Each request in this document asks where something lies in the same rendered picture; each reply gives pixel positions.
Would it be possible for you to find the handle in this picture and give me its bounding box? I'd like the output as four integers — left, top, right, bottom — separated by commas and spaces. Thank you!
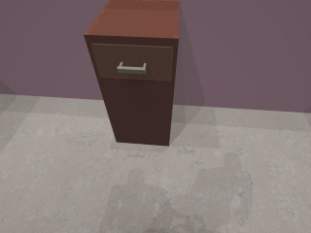
117, 62, 147, 74

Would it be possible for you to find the drawer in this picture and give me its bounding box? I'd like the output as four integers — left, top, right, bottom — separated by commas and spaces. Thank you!
92, 43, 173, 81

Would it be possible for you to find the cabinet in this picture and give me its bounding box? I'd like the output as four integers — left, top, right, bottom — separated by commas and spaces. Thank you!
84, 0, 180, 147

